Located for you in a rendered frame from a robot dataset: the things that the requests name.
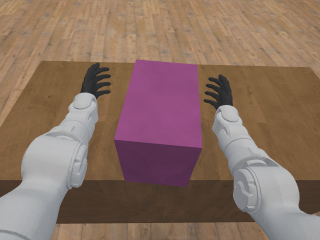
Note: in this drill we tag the right robot upper arm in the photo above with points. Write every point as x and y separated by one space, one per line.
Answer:
269 194

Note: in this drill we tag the left robot hand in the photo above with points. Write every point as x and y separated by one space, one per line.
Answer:
90 84

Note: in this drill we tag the right robot forearm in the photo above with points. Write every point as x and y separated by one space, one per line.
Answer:
236 143

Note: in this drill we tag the left robot upper arm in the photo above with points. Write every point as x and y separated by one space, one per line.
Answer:
52 167

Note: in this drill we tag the pedestal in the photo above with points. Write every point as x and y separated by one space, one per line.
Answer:
279 106

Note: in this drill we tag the left robot forearm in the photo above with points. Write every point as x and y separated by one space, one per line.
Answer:
78 125

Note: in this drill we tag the right robot hand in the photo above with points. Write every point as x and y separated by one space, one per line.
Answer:
224 96

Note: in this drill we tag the carton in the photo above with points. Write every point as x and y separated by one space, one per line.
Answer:
159 137

